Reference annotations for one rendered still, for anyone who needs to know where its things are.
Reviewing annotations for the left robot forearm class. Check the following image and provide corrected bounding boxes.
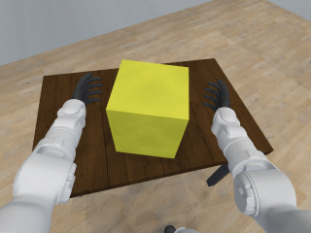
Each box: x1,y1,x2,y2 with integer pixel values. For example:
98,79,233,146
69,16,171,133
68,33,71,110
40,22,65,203
13,99,86,197

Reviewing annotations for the right robot forearm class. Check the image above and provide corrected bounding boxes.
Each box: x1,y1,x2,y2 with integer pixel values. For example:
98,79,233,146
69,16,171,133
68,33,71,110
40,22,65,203
211,107,296,203

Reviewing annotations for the robot right upper arm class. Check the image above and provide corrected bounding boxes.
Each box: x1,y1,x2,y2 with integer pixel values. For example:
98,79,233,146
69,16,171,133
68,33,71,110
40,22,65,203
233,169,311,233

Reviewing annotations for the carton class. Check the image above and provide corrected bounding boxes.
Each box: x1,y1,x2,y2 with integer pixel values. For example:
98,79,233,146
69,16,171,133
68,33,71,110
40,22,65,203
106,59,190,159

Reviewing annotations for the right robot hand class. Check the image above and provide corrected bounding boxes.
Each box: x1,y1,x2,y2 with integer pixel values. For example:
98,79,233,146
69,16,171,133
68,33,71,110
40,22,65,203
202,79,231,113

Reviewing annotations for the robot left upper arm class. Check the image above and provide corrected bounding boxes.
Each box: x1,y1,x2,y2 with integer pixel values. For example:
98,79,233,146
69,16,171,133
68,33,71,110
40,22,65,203
0,152,77,233

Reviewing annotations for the table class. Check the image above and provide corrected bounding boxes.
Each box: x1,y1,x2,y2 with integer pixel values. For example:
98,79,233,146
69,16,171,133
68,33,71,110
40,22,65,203
32,58,274,199

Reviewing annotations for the left robot hand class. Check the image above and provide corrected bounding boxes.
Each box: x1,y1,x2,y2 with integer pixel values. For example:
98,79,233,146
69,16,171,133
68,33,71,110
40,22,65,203
71,72,103,106

